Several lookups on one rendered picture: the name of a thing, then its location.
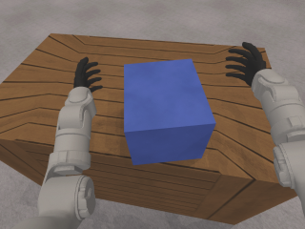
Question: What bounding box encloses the robot right upper arm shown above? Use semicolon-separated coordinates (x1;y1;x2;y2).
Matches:
273;140;305;218

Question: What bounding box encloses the left robot forearm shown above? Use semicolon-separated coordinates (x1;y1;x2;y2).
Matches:
37;86;97;215

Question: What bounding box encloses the carton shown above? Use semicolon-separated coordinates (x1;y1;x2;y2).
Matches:
124;58;216;165

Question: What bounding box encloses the robot left upper arm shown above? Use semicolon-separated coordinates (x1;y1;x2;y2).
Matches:
11;175;96;229

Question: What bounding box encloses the robot right hand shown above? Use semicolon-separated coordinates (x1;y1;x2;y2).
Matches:
225;42;267;86

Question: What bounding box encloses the pedestal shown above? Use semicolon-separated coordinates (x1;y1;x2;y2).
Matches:
0;33;297;225

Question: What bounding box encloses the robot left hand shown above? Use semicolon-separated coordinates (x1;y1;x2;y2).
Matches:
73;57;103;92

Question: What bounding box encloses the right robot forearm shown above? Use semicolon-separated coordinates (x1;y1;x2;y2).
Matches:
251;69;305;146

